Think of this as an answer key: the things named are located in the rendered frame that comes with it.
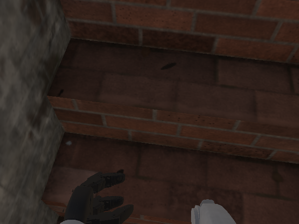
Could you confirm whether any right robot shin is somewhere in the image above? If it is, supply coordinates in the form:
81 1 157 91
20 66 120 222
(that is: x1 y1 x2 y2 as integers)
200 199 214 207

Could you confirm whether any right robot thigh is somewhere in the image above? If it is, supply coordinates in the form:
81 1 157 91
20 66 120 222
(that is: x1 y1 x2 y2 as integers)
191 203 236 224

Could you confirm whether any robot left hand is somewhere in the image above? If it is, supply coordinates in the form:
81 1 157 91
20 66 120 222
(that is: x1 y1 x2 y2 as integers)
63 172 134 224

